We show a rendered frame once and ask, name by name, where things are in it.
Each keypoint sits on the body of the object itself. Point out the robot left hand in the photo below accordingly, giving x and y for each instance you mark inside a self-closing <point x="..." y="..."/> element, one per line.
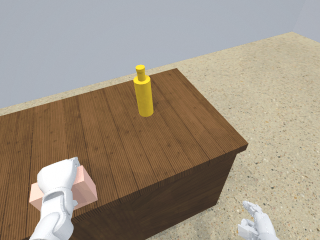
<point x="61" y="174"/>

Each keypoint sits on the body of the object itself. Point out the robot right hand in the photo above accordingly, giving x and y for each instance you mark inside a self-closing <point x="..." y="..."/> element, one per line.
<point x="262" y="224"/>

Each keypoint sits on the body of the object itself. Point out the robot left forearm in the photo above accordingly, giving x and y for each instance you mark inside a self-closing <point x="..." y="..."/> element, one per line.
<point x="55" y="216"/>

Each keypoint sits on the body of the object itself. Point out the sponge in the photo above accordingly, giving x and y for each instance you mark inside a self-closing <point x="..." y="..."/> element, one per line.
<point x="83" y="190"/>

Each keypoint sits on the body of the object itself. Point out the table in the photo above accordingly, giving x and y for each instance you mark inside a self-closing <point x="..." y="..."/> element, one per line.
<point x="150" y="173"/>

